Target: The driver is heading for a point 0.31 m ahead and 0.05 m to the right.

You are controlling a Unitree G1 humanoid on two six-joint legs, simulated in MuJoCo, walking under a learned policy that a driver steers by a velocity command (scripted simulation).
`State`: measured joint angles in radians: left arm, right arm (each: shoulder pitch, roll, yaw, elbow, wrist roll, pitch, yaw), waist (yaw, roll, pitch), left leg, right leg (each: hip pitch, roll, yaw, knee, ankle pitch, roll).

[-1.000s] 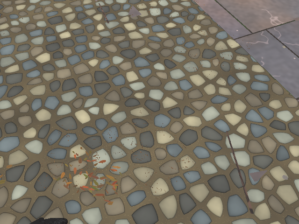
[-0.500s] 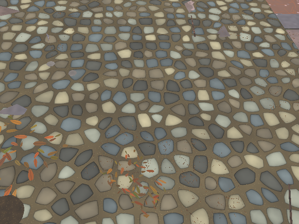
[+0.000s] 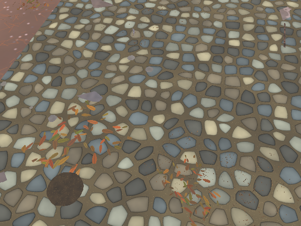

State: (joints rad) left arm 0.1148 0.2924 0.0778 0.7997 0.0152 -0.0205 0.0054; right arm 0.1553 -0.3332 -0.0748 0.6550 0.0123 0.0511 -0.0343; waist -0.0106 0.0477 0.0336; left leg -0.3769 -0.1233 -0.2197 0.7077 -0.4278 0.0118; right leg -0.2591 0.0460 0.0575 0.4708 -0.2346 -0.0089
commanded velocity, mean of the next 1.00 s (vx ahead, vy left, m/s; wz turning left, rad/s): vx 0.00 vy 0.00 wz -0.14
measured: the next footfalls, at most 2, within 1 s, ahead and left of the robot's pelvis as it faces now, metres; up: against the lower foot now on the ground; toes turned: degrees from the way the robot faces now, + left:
left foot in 0.28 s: +0.02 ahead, +0.15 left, +0.00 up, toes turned -1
right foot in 0.78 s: +0.02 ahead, -0.10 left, +0.00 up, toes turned -9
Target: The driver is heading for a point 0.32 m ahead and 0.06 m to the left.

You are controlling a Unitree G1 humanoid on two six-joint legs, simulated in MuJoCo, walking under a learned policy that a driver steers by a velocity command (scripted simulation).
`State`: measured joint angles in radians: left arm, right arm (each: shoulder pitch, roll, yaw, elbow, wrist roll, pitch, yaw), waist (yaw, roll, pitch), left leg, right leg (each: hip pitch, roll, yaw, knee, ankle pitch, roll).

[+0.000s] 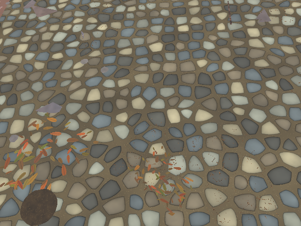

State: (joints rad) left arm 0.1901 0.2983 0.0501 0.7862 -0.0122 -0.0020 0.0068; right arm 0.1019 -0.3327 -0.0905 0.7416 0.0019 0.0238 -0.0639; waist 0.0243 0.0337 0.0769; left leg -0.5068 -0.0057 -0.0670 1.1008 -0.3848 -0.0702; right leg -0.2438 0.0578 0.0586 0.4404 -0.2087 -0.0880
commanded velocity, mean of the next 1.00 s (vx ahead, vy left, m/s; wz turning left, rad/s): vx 0.10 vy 0.00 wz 0.05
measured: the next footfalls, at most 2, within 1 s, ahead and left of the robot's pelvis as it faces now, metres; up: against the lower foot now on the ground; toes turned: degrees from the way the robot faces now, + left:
left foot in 0.36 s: +0.10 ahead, +0.16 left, +0.00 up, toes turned -7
left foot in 0.84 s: +0.27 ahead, +0.17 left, +0.00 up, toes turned +4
